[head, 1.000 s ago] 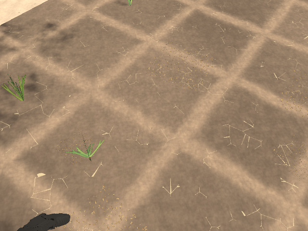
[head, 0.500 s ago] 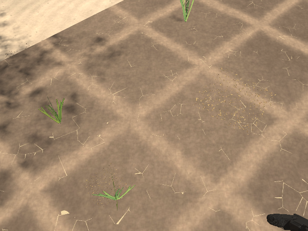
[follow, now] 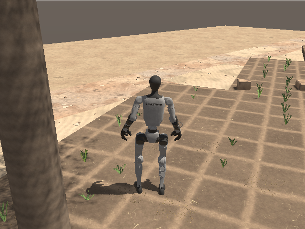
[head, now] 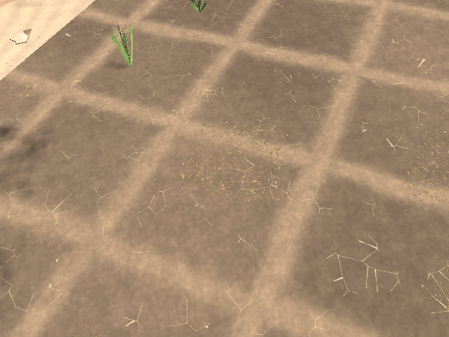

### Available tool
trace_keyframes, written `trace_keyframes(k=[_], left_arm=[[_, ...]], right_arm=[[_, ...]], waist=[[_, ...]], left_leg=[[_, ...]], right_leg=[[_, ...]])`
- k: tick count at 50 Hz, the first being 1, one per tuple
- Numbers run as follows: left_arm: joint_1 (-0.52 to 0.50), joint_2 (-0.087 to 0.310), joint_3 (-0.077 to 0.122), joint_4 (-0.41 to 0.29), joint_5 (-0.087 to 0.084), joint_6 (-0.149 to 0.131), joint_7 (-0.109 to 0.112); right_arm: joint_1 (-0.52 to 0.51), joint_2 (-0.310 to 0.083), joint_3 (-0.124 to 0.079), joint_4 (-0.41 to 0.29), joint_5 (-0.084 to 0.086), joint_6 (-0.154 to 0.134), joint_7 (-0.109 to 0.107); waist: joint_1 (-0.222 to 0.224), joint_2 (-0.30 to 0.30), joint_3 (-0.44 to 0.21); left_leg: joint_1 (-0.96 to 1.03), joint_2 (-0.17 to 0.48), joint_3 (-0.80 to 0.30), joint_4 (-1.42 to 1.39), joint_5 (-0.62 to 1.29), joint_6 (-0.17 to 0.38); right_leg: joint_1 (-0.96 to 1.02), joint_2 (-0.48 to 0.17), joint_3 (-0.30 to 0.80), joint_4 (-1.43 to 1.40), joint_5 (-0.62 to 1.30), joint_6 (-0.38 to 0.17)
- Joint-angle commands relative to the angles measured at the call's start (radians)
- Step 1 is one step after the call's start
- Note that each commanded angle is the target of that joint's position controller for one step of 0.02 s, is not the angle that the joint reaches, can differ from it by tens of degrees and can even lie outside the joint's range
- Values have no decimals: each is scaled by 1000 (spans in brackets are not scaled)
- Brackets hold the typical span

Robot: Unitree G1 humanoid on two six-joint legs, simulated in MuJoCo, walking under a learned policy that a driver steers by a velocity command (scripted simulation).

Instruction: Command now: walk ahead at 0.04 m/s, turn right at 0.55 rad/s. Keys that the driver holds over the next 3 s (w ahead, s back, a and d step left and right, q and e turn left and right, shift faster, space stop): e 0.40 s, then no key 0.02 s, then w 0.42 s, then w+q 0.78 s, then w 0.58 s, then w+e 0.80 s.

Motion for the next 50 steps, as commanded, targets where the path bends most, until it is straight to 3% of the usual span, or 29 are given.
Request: trace_keyframes(k=[1, 2, 3, 4, 5, 7, 12, 17, 19, 21, 22, 23, 24, 25, 26, 28, 30, 34, 37, 40, 42, 43, 44, 45, 46, 48, 50], left_arm=[[106, 293, 70, -65, 29, -19, 15], [96, 244, 58, -72, 42, -44, 8], [55, 221, 52, -74, 34, -62, 10], [3, 193, 47, -85, 14, -68, 14], [-29, 167, 38, -93, -2, -67, 19], [-24, 145, 27, -100, 1, -62, 30], [6, 170, 38, -109, -6, -49, 45], [-22, 183, 45, -128, -5, -34, 33], [-41, 181, 44, -134, -11, -29, 30], [-79, 169, 38, -143, -23, -22, 34], [-58, 140, 29, -142, -20, -21, 37], [-4, 65, 6, -132, -2, -22, 34], [-11, 100, 18, -166, -11, -35, 34], [-24, 161, 31, -153, -3, -49, 34], [-25, 178, 41, -136, -5, -55, 29], [-11, 135, 31, -108, 5, -60, 25], [-46, 98, 18, -110, -1, -81, 12], [-137, 40, -10, -136, -7, -116, 2], [-147, 47, -13, -140, -18, -128, -8], [-80, 65, -6, -121, -26, -134, -13], [76, 103, 17, -74, -32, -128, -1], [222, 161, 34, -56, -20, -126, 12], [298, 285, 64, -42, -5, -121, 8], [283, 192, 41, -41, 4, -134, -1], [229, 133, 20, -44, 5, -145, -5], [134, 75, 2, -50, 2, -155, -11], [99, 62, 1, -46, 11, -164, -9]], right_arm=[[-66, -74, -20, -98, -25, -1, -7], [-115, -106, -30, -103, -23, -1, -11], [-91, -110, -36, -94, -8, 1, -13], [-56, -111, -41, -66, -10, 3, -21], [-47, -122, -46, -57, -18, 3, -27], [-34, -108, -46, -53, -14, -3, -23], [-75, -72, -29, -63, -3, -14, -12], [-56, -96, -29, -60, 6, -26, 7], [-33, -104, -31, -57, 8, -34, 16], [39, -108, -35, -36, 5, -44, 24], [78, -136, -41, -26, -4, -45, 25], [94, -182, -46, -31, -21, -38, 20], [99, -239, -58, -21, -42, -35, 22], [71, -192, -46, -44, -35, -46, 21], [43, -151, -35, -49, -19, -53, 16], [53, -120, -21, -37, 4, -62, 6], [110, -122, -18, -18, 2, -67, 0], [165, -159, -24, -4, 7, -74, 1], [201, -194, -30, 6, 14, -73, 15], [202, -194, -27, 12, 30, -66, 28], [202, -139, -5, 16, 18, -70, 34], [179, -61, 22, -5, 1, -77, 43], [195, -12, 38, -59, 10, -102, 38], [152, -126, 8, -53, 33, -111, 33], [137, -152, -4, -55, 47, -112, 38], [135, -125, -5, -39, 29, -103, 40], [140, -86, -1, -32, 26, -87, 46]], waist=[[30, -354, -43], [53, -232, -76], [20, -196, -79], [-5, -139, -91], [-13, -138, -96], [-22, -136, -135], [8, -145, -136], [15, -175, -125], [6, -180, -131], [-39, -168, -143], [-40, -123, -174], [-10, 90, -197], [0, 267, -115], [-21, 195, -72], [-13, 165, -39], [-20, 156, -7], [-46, 132, 5], [-92, 146, 4], [-98, 154, 11], [-46, 135, 10], [39, 99, -51], [110, -42, -149], [103, -324, -218], [119, -193, -146], [89, -175, -57], [46, -139, 14], [18, -133, 31]], left_leg=[[-347, -111, -103, 418, -439, -51], [-354, -98, -224, 553, -414, -36], [-360, -85, -255, 580, -320, -20], [-360, -73, -268, 572, -248, -18], [-355, -71, -272, 568, -202, -24], [-300, -92, -270, 582, -146, -37], [-254, -114, -287, 319, -104, -64], [-109, -141, -293, 151, -136, -58], [-62, -146, -296, 63, -127, -47], [60, -137, -273, -146, 29, -22], [185, -65, -311, -208, 112, 10], [310, 138, -518, -259, 79, 89], [270, 263, -761, -312, -59, 252], [238, 275, -789, -347, -288, 295], [229, 219, -716, -358, -378, 253], [264, 158, -628, -374, -360, 204], [268, 126, -550, -393, -280, 199], [240, 105, -450, -399, -127, 202], [172, 119, -421, -385, -102, 211], [106, 136, -420, -337, -105, 201], [7, 88, -363, -188, -4, 151], [-127, 2, -276, 120, -41, 91], [-405, -108, -190, 433, -294, 46], [-492, -66, -291, 600, -324, 54], [-530, -35, -322, 635, -232, 77], [-500, 4, -320, 589, -89, 70], [-440, 11, -320, 561, 9, 52]], right_leg=[[197, -346, 571, -332, 429, -304], [182, -309, 519, -338, 382, -310], [183, -258, 437, -326, 352, -255], [195, -215, 388, -309, 312, -200], [196, -201, 365, -299, 345, -178], [195, -173, 336, -284, 440, -180], [248, -149, 371, -263, 371, -185], [178, -137, 465, -249, 356, -196], [188, -127, 510, -227, 392, -187], [170, -87, 500, -176, 372, -140], [96, -43, 462, -134, 186, -94], [-53, 78, 317, 70, -163, -33], [-271, 183, 192, 227, -343, 2], [-321, 109, 224, 372, -284, 18], [-345, 94, 220, 414, -208, 25], [-384, 74, 203, 428, -104, 57], [-377, 58, 136, 391, -31, 70], [-268, 14, 41, 150, 33, 83], [-128, 28, 4, 3, 18, 66], [46, 43, -16, -138, 96, 24], [302, 44, 8, -186, 90, -16], [513, -132, 227, -244, 8, -73], [648, -364, 626, -357, -189, -218], [566, -364, 681, -399, -310, -240], [502, -323, 567, -412, -302, -205], [396, -244, 370, -454, -101, -164], [318, -200, 223, -485, 99, -133]])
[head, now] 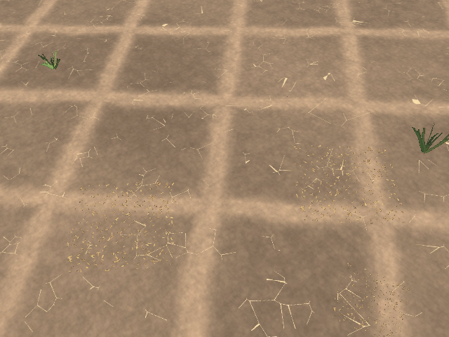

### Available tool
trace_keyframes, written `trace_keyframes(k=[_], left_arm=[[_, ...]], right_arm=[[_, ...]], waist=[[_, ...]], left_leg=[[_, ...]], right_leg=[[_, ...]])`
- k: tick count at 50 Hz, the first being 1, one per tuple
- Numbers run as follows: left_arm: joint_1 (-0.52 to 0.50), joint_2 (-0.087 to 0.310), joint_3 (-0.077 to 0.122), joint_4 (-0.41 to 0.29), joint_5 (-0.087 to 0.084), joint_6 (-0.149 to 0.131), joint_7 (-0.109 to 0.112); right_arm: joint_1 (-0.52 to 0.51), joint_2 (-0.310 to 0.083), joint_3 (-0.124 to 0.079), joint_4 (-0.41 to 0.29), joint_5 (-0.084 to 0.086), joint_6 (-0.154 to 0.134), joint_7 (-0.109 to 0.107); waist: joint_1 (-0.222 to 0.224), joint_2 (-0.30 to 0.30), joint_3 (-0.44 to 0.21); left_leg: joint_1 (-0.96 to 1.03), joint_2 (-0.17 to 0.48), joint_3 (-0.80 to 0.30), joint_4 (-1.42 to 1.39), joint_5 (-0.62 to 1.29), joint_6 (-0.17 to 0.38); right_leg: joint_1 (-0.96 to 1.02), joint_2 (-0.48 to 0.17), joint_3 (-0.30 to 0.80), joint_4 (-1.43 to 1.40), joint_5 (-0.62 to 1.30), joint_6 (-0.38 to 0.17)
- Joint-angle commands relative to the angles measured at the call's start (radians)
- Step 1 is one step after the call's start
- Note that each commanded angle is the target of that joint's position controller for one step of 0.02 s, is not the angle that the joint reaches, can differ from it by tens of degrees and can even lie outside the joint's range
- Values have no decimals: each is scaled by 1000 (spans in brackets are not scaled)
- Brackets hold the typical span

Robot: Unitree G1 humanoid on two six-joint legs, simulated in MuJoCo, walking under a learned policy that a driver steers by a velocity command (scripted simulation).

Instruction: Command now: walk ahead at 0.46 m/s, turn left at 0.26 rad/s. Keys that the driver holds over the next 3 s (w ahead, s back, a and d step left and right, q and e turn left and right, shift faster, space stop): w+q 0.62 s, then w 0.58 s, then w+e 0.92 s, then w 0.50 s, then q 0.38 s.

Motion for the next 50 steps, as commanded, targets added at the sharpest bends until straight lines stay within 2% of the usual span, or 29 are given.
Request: trace_keyframes(k=[1, 6, 9, 12, 15, 16, 17, 18, 19, 20, 21, 22, 23, 24, 26, 28, 32, 36, 39, 40, 41, 42, 43, 44, 45, 46, 47, 48, 50], left_arm=[[18, 119, 37, -31, 10, -27, 3], [14, 141, 45, -2, 10, -35, 14], [62, 161, 51, 29, 1, -30, 23], [96, 177, 56, 56, -11, -10, 27], [87, 224, 67, 51, -11, 20, 43], [82, 236, 69, 47, -9, 32, 48], [66, 238, 66, 39, -13, 34, 54], [109, 169, 41, 15, 17, 20, 52], [187, 66, 2, -31, 12, -15, 29], [48, 176, 25, -47, -24, -52, 13], [-30, 186, 26, -81, -49, -67, 7], [-46, 168, 22, -80, -32, -73, 14], [-43, 175, 30, -73, -6, -68, 21], [-20, 177, 34, -71, 2, -56, 20], [3, 158, 32, -71, 15, -33, 20], [-46, 133, 22, -91, 22, -21, 24], [-208, 89, 1, -125, 16, -30, 15], [-291, 117, 7, -143, -5, -48, -10], [-255, 153, 25, -142, -6, -55, -16], [-187, 165, 35, -125, -3, -58, -13], [-76, 199, 51, -104, 6, -62, -7], [76, 264, 67, -94, 18, -62, -3], [160, 304, 83, -39, 11, -47, -16], [159, 207, 59, -45, -14, -44, -20], [95, 167, 45, -51, -13, -37, -15], [42, 158, 38, -59, 1, -31, -14], [11, 143, 32, -56, 6, -28, -14], [-4, 129, 25, -54, 13, -31, -13], [-4, 121, 22, -40, 2, -35, -14]], right_arm=[[-69, -53, -16, -81, -2, -3, 6], [-170, -20, -4, -133, -13, 7, 15], [-280, 5, 11, -184, -17, 4, 35], [-341, -5, 11, -233, -12, 1, 56], [-270, -60, -17, -249, -9, 7, 64], [-159, -102, -40, -229, -6, 12, 59], [-3, -157, -70, -196, -5, 17, 44], [109, -234, -90, -174, -6, 33, 19], [68, -281, -91, -206, -6, 22, 20], [84, -194, -70, -208, -13, 18, 19], [46, -160, -61, -203, -17, 9, 17], [-21, -143, -54, -212, -15, 2, 17], [-78, -112, -47, -224, -19, -1, 15], [-107, -104, -42, -242, -32, -1, 10], [-119, -105, -44, -240, -27, -4, 3], [-99, -127, -49, -227, -24, -6, -8], [-45, -140, -53, -203, -13, 9, -25], [43, -128, -45, -161, -10, 15, -26], [51, -135, -48, -149, -17, 21, -25], [34, -129, -45, -152, -18, 23, -24], [30, -95, -33, -158, -23, 22, -21], [71, -49, -14, -178, -42, 17, -22], [192, -2, 2, -176, -11, 4, -22], [135, -95, -13, -168, 1, 1, -22], [13, -131, -24, -192, 2, 1, -21], [-54, -118, -19, -210, -13, -2, -21], [-81, -102, -21, -220, -25, -5, -18], [-67, -86, -21, -218, -26, -5, -15], [-40, -53, -15, -205, -22, 1, -12]], waist=[[29, -152, 72], [35, -116, 95], [75, -89, 128], [76, -88, 131], [7, -152, 23], [-55, -163, -47], [-146, -135, -125], [-145, 47, -227], [-47, 214, -381], [-129, 63, -364], [-114, 23, -210], [-56, -81, -105], [-18, -81, -58], [14, -45, -38], [39, -23, -21], [30, -23, 6], [-39, 11, 14], [-87, 39, 11], [-52, 73, 13], [-8, 77, -7], [47, 53, -92], [88, -80, -252], [53, -394, -337], [86, -258, -254], [98, -159, -115], [81, -87, -45], [58, -78, 3], [33, -110, 5], [15, -145, -4]], left_leg=[[-290, 56, -68, 15, 133, -15], [-246, 30, -27, -254, 352, -45], [-201, 21, 38, -394, 422, -24], [-214, -1, 74, -471, 353, 18], [-65, -93, 158, -464, 193, 79], [81, -128, 168, -466, 163, 105], [343, -143, 135, -530, 213, 147], [665, 48, -162, -515, 237, 209], [939, 288, -776, -672, 2, 436], [912, 265, -754, -768, -60, 376], [777, 231, -602, -786, -13, 329], [601, 185, -495, -796, 101, 295], [479, 146, -413, -808, 208, 280], [387, 122, -374, -832, 279, 280], [285, 102, -320, -862, 367, 289], [209, 74, -258, -871, 418, 279], [164, -2, -177, -835, 319, 202], [281, 63, -250, -776, 231, 183], [386, 118, -317, -698, 306, 158], [390, 98, -306, -636, 411, 141], [359, 43, -261, -481, 484, 111], [188, -40, -185, -186, 299, 63], [-142, -167, -97, 114, -233, -4], [-266, -110, -158, 215, -246, -4], [-308, -67, -124, 228, -155, -3], [-288, -28, -82, 192, -84, -4], [-268, 5, -70, 129, -33, -7], [-215, 30, -65, 85, 0, -10], [-173, 40, -39, 17, 14, -23]], right_leg=[[148, -254, 195, -251, 140, -127], [93, -227, 2, -287, 296, -115], [108, -244, -63, -299, 324, -105], [233, -278, -100, -233, 485, -92], [327, -287, -135, -7, 1025, -61], [305, -278, -142, 154, 1111, -48], [171, -246, -160, 380, 1030, -17], [-118, -172, -146, 706, 393, 20], [-494, 46, 33, 1046, -356, 71], [-593, -6, 190, 1077, -307, 47], [-629, -47, 172, 1014, -220, 27], [-591, -91, 161, 914, -154, 26], [-530, -118, 157, 834, -120, 37], [-467, -132, 159, 813, -96, 47], [-428, -141, 136, 741, -77, 80], [-430, -133, 111, 634, -4, 110], [-349, -72, 85, 299, 292, 123], [-324, -51, 101, 159, 347, 93], [-295, -43, 98, 114, 207, 38], [-205, -27, 75, 75, 193, 10], [-25, -63, 99, 80, 214, -34], [268, -239, 306, 123, 222, -124], [513, -404, 762, -21, -57, -262], [484, -399, 827, -84, -286, -234], [363, -366, 676, -98, -259, -196], [243, -323, 566, -114, -137, -182], [160, -288, 493, -136, -25, -183], [109, -256, 434, -156, 52, -174], [72, -227, 356, -187, 149, -182]])
Over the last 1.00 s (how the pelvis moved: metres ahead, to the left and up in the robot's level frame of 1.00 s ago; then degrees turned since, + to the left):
0.14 -0.08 0.02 -17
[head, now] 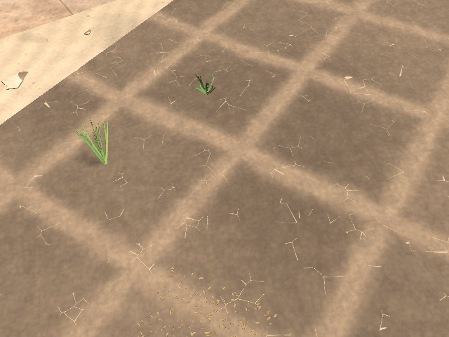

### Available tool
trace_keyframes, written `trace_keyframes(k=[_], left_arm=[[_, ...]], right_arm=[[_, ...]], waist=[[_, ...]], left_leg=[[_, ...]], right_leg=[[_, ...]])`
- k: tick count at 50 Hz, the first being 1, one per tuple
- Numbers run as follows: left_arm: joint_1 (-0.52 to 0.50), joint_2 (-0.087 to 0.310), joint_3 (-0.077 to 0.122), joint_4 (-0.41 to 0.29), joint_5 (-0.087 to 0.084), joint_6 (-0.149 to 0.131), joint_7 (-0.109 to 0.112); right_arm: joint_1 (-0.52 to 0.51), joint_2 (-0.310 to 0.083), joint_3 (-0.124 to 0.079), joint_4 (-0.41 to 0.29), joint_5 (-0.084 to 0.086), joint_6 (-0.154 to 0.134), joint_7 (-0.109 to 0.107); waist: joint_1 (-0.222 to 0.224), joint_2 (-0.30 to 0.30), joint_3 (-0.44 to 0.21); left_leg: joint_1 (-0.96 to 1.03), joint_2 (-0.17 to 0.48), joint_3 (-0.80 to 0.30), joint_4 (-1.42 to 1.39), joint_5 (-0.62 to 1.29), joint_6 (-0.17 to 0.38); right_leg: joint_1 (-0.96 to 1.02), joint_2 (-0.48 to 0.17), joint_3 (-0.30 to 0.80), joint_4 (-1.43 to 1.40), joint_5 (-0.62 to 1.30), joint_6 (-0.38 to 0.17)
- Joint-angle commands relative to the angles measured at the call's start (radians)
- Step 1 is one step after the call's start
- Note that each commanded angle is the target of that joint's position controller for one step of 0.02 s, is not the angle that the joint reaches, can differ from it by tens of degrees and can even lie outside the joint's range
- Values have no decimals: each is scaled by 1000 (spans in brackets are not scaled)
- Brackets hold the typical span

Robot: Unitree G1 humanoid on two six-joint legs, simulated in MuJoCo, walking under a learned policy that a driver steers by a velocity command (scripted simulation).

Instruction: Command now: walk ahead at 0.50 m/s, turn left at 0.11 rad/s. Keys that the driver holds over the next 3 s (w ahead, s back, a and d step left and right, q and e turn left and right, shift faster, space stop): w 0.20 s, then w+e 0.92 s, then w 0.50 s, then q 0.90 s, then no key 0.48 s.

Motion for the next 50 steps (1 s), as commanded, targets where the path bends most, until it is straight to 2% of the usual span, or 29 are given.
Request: trace_keyframes(k=[1, 4, 7, 11, 14, 15, 16, 17, 18, 19, 20, 22, 24, 26, 29, 33, 36, 38, 40, 41, 42, 43, 44, 45, 46, 47, 48, 49, 50], left_arm=[[12, 124, 29, -39, -9, -16, 3], [30, 161, 40, -15, -14, -8, 11], [62, 179, 42, 12, -22, 2, 15], [135, 188, 45, 57, -31, 18, 17], [137, 209, 53, 73, -35, 36, 27], [118, 220, 56, 71, -36, 41, 30], [109, 207, 50, 69, -33, 43, 31], [93, 158, 30, 47, -16, 40, 31], [212, 46, -4, 21, -15, 25, 31], [202, 103, 7, 35, -36, 14, 29], [121, 175, 31, 16, -56, 12, 28], [34, 161, 35, -5, -39, 22, 30], [67, 125, 37, 8, -36, 48, 29], [63, 95, 35, 2, -36, 68, 29], [6, 85, 34, -24, -28, 73, 26], [-124, 58, 20, -63, -28, 61, -3], [-221, 54, 14, -110, -29, 61, -21], [-257, 65, 17, -139, -29, 62, -31], [-239, 90, 30, -156, -27, 66, -38], [-190, 113, 42, -152, -26, 70, -37], [-75, 149, 65, -127, -28, 74, -33], [94, 209, 100, -83, -30, 79, -18], [178, 313, 126, -63, -35, 88, 5], [136, 349, 120, -106, -32, 69, -3], [133, 252, 93, -106, -27, 55, -11], [102, 216, 81, -100, -24, 44, -11], [34, 191, 74, -104, -25, 40, -9], [-19, 158, 63, -117, -19, 39, -5], [-46, 147, 57, -133, -9, 39, 0]], right_arm=[[-20, -57, -17, -78, -5, -13, 1], [-115, -31, -4, -102, -12, -17, 4], [-207, -19, 3, -116, -8, -27, 13], [-316, -30, 1, -151, 3, -37, 29], [-304, -63, -13, -159, 2, -51, 39], [-245, -82, -24, -145, 0, -55, 37], [-123, -119, -45, -109, -5, -56, 29], [48, -176, -65, -79, -20, -55, 17], [147, -269, -88, -61, -35, -43, 9], [163, -190, -68, -56, -24, -36, 10], [104, -139, -50, -52, -14, -35, 8], [-13, -77, -30, -49, -18, -39, 11], [-76, -52, -27, -40, -27, -54, 14], [-92, -65, -36, -22, -27, -69, 12], [-78, -91, -46, 8, -31, -74, 3], [-47, -127, -54, 32, -23, -61, -9], [10, -155, -63, 60, -10, -43, -11], [31, -170, -69, 73, 1, -26, -12], [22, -196, -76, 73, 9, -11, -16], [15, -211, -81, 70, 13, -3, -21], [3, -216, -81, 66, 16, 6, -24], [-2, -196, -71, 60, 15, 6, -28], [45, -93, -39, 25, -25, -5, -26], [64, -43, -11, -20, -25, -43, -13], [-56, -142, -35, -36, 14, -71, 2], [-104, -140, -32, -56, 30, -88, 8], [-102, -125, -29, -43, 10, -93, 0], [-94, -137, -38, -33, -12, -87, -6], [-75, -138, -41, -29, -18, -75, -3]], waist=[[-4, -137, -29], [18, -110, -6], [51, -111, 9], [84, -109, 37], [43, -121, 32], [1, -126, 1], [-61, -111, -77], [-139, -69, -217], [-114, 178, -380], [-134, 214, -412], [-129, 141, -243], [-74, 66, -86], [-18, 89, -41], [2, 58, -13], [-2, 21, 11], [-51, -2, 43], [-87, -15, 73], [-90, -7, 79], [-58, 23, 42], [-23, 45, -2], [47, 44, -67], [135, 14, -154], [114, -193, -234], [51, -291, -385], [116, -150, -337], [96, -131, -206], [44, -45, -131], [10, -54, -93], [-17, -74, -81]], left_leg=[[-182, 80, -17, -87, 53, -19], [-198, 89, 3, -277, 184, -40], [-138, 66, 27, -463, 342, -44], [-102, 38, 32, -578, 381, -28], [-41, 19, 22, -643, 293, 4], [57, 1, 38, -671, 277, 19], [245, -11, 54, -693, 286, 44], [530, 107, -48, -642, 304, 96], [904, 372, -450, -675, 164, 231], [876, 406, -643, -793, 0, 262], [749, 373, -510, -824, -49, 220], [503, 298, -302, -888, 63, 183], [361, 255, -173, -957, 168, 168], [310, 255, -83, -998, 269, 177], [331, 247, 27, -1016, 370, 176], [364, 222, 157, -1022, 405, 148], [462, 254, 191, -1002, 424, 138], [539, 274, 210, -959, 499, 124], [583, 278, 241, -854, 778, 101], [592, 274, 255, -757, 950, 89], [564, 254, 277, -591, 1044, 71], [428, 214, 296, -356, 953, 33], [72, 119, 296, -6, 330, -22], [-221, -73, 73, 252, -272, -57], [-332, -9, -49, 276, -208, -37], [-355, 31, -33, 213, -121, -14], [-301, 74, -31, 116, -52, -13], [-232, 100, -31, 36, -10, -21], [-174, 109, -34, 8, 19, -30]], right_leg=[[162, -260, 295, -245, 128, -180], [158, -251, 217, -279, 197, -182], [152, -224, 142, -282, 211, -156], [205, -260, 154, -253, 211, -144], [265, -292, 199, -183, 276, -122], [257, -281, 192, -120, 371, -108], [217, -233, 160, 14, 466, -82], [61, -179, 124, 258, 335, -44], [-319, -32, 40, 637, -146, 32], [-438, -31, 147, 798, -406, 38], [-508, -79, 154, 851, -342, 34], [-469, -147, 118, 788, -202, 38], [-367, -181, 126, 740, -129, 45], [-364, -188, 126, 715, -83, 58], [-418, -189, 136, 600, 54, 69], [-382, -171, 63, 361, 230, 54], [-410, -160, 25, 260, 211, 30], [-424, -146, -1, 222, 144, 6], [-348, -95, -53, 206, 44, -30], [-266, -56, -83, 210, -10, -52], [-114, -10, -104, 182, -18, -81], [156, 16, -75, 121, 44, -122], [478, -203, 292, 100, 41, -221], [672, -394, 858, -81, -137, -407], [650, -376, 783, -139, -161, -346], [523, -337, 632, -139, -105, -304], [373, -288, 519, -139, -6, -265], [262, -255, 441, -150, 105, -247], [188, -234, 408, -173, 162, -245]])
Over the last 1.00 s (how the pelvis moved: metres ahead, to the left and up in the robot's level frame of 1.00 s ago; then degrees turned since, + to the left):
0.57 0.09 0.00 27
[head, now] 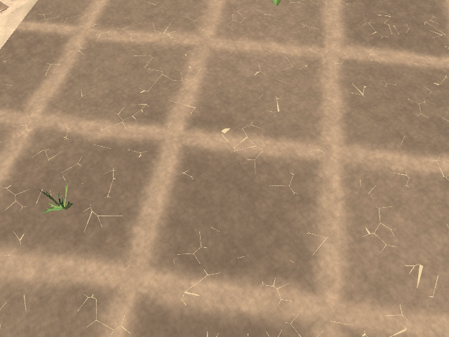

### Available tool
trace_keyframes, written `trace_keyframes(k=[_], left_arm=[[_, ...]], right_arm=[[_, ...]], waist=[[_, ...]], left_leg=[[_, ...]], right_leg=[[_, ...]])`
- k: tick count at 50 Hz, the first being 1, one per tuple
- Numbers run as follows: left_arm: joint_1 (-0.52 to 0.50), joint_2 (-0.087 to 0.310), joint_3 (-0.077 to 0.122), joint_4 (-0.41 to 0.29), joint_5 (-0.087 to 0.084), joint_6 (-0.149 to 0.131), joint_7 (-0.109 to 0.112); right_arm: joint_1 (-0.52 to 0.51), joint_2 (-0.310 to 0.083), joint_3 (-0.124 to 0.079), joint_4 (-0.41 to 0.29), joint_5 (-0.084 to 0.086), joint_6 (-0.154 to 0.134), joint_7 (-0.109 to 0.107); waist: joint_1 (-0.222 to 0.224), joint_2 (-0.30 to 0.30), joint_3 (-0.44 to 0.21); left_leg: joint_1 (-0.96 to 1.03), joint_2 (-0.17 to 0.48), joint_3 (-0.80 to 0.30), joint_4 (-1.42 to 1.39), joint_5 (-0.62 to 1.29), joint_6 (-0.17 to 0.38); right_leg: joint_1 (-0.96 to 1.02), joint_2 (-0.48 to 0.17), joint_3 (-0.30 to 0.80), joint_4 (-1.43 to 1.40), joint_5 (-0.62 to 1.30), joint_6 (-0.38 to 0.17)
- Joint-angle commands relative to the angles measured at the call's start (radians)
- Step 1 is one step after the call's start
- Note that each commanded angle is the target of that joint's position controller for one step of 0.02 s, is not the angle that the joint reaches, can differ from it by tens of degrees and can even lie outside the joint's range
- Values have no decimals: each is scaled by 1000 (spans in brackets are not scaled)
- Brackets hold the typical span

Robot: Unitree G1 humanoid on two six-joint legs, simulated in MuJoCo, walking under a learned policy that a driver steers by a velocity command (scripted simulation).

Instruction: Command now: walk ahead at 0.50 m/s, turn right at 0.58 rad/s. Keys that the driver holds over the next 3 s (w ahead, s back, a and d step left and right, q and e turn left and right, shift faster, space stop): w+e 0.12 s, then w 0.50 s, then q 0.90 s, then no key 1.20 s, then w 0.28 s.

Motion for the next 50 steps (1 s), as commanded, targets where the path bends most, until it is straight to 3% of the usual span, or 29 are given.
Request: trace_keyframes(k=[1, 4, 8, 12, 15, 16, 17, 18, 19, 20, 21, 22, 23, 25, 27, 30, 34, 36, 38, 40, 41, 42, 43, 44, 45, 46, 47, 49, 50], left_arm=[[2, 119, 32, -80, 12, -23, 14], [28, 152, 41, -64, 5, -26, 34], [77, 156, 42, -35, -2, -17, 48], [145, 145, 38, 11, -7, -18, 46], [140, 148, 41, 25, -2, -10, 46], [129, 138, 37, 24, -1, -6, 45], [130, 103, 23, 20, 5, -5, 43], [196, 52, 3, 6, 19, -9, 46], [298, 14, -10, 2, -11, -21, 46], [229, 111, 7, 12, -24, -24, 47], [111, 145, 17, -12, -23, -25, 47], [52, 134, 13, -26, -7, -27, 47], [29, 119, 14, -33, 5, -31, 44], [56, 85, 11, -23, 3, -29, 39], [50, 60, 5, -25, 5, -25, 38], [-42, 36, -7, -51, 11, -27, 37], [-163, 9, -17, -76, 17, -46, 25], [-202, 14, -13, -84, 15, -55, 14], [-214, 36, -4, -89, 17, -60, 9], [-137, 77, 13, -67, 25, -63, 14], [-59, 108, 25, -44, 34, -66, 22], [52, 174, 40, -35, 55, -66, 35], [67, 204, 41, -42, 60, -44, 40], [75, 145, 31, -56, 37, -22, 37], [26, 105, 19, -60, 27, -9, 39], [-34, 79, 10, -51, 20, 0, 44], [-88, 61, 3, -47, 21, 7, 45], [-164, 82, 11, -35, 42, 8, 44], [-184, 85, 14, -31, 46, 5, 46]], right_arm=[[6, -123, -34, -78, -20, -11, -1], [-47, -81, -20, -95, -28, 8, -5], [-187, -44, 1, -122, -18, 2, 9], [-242, -78, -6, -141, -4, -14, 28], [-193, -109, -20, -136, -5, -22, 32], [-126, -122, -30, -117, -9, -25, 28], [-14, -155, -46, -93, -18, -30, 23], [124, -221, -61, -81, -30, -31, 21], [213, -259, -76, -32, -21, -17, 33], [203, -167, -51, -36, 6, -15, 37], [139, -127, -37, -46, 4, -10, 33], [87, -113, -28, -56, -10, -5, 31], [56, -94, -22, -55, -17, -2, 29], [44, -71, -12, -50, -22, -6, 24], [63, -87, -15, -35, -10, -10, 20], [90, -123, -24, -13, -4, -4, 10], [146, -129, -21, 25, 3, 20, -1], [192, -136, -23, 47, 6, 36, -7], [190, -143, -27, 50, 11, 51, -15], [143, -161, -36, 33, 16, 61, -23], [124, -149, -33, 19, 15, 60, -24], [108, -97, -16, -21, -6, 55, -24], [303, 5, 14, -4, -12, 52, -18], [333, -96, -3, 13, 8, 60, -16], [236, -144, -25, -5, 24, 75, -21], [181, -133, -28, -19, 22, 94, -31], [168, -126, -34, -20, 14, 119, -39], [191, -87, -32, -30, 9, 158, -49], [197, -74, -32, -36, 5, 165, -51]], waist=[[-15, -46, -126], [-10, -41, -93], [53, -85, -69], [81, -98, -53], [45, -131, -45], [7, -131, -68], [-45, -102, -154], [-66, 50, -313], [-41, 352, -385], [-76, 210, -292], [-83, 118, -170], [-65, 55, -112], [-44, 50, -76], [-13, 98, -83], [-9, 94, -80], [-30, 62, -57], [-63, 62, -36], [-75, 71, -52], [-61, 85, -61], [-3, 100, -98], [38, 81, -148], [76, -14, -284], [12, -270, -444], [46, -233, -543], [50, -168, -417], [30, -126, -314], [6, -122, -239], [-41, -170, -161], [-50, -174, -152]], left_leg=[[-211, 55, -50, -78, 84, -17], [-197, 34, -24, -242, 187, -64], [-109, -20, -9, -553, 458, -76], [-89, -25, -32, -657, 480, -40], [-45, -31, -18, -693, 355, 11], [43, -48, 7, -725, 335, 35], [215, -13, -18, -719, 349, 75], [516, 166, -243, -687, 335, 167], [729, 315, -698, -862, 19, 295], [686, 308, -744, -922, -208, 268], [568, 278, -597, -930, -166, 229], [456, 238, -488, -940, -46, 217], [380, 202, -415, -960, 54, 217], [318, 152, -315, -995, 188, 211], [300, 149, -254, -1019, 291, 230], [310, 144, -181, -1050, 388, 233], [276, 83, -73, -995, 657, 189], [298, 87, -84, -944, 704, 178], [338, 100, -126, -876, 706, 159], [347, 94, -162, -770, 712, 125], [305, 49, -147, -669, 704, 91], [154, -20, -116, -445, 466, 46], [-133, -136, -53, -104, -298, -20], [-168, -99, -110, 24, -358, -32], [-235, -66, -84, 76, -287, -47], [-261, -36, -52, 63, -220, -63], [-232, -10, -47, 41, -177, -79], [-94, -3, -8, -17, -103, -93], [-62, -4, 5, -52, -79, -92]], right_leg=[[236, -260, 377, -280, 215, -208], [140, -223, 289, -299, 275, -201], [96, -170, 225, -289, 131, -136], [189, -232, 292, -236, 58, -120], [260, -273, 341, -166, 126, -96], [265, -247, 328, -100, 224, -78], [235, -188, 281, 63, 294, -48], [48, -97, 207, 370, 90, 1], [-269, 22, 136, 659, -389, 65], [-388, -30, 205, 762, -381, 62], [-422, -73, 172, 765, -292, 56], [-397, -114, 135, 729, -220, 57], [-372, -147, 124, 666, -166, 59], [-294, -177, 106, 595, -115, 67], [-299, -185, 83, 530, -93, 83], [-335, -194, 65, 359, 32, 106], [-207, -132, 21, 105, 217, 120], [-153, -94, 21, 46, 272, 118], [-124, -76, 44, -13, 247, 102], [-11, -70, 53, -81, 248, 71], [134, -90, 47, -131, 372, 42], [401, -251, 165, -45, 732, -18], [706, -546, 420, 29, 1046, -194], [680, -549, 481, -10, 811, -217], [577, -485, 393, -63, 622, -185], [458, -436, 325, -108, 473, -155], [322, -408, 267, -157, 351, -145], [92, -358, 160, -251, 205, -137], [54, -354, 121, -270, 191, -142]])
Over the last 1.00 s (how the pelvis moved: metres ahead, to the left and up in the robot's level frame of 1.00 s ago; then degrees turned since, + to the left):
0.52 -0.05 -0.01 -24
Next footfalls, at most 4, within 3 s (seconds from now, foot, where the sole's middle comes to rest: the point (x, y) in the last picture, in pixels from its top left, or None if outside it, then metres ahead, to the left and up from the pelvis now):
0.34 left None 0.38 0.14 -0.77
0.82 right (281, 276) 0.62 -0.13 -0.77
1.24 left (197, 295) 0.56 0.13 -0.77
1.70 right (269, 275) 0.62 -0.09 -0.77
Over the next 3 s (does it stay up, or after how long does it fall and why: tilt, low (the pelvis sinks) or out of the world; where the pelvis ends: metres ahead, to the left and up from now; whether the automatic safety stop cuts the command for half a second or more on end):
stays up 0.58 0.02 0.00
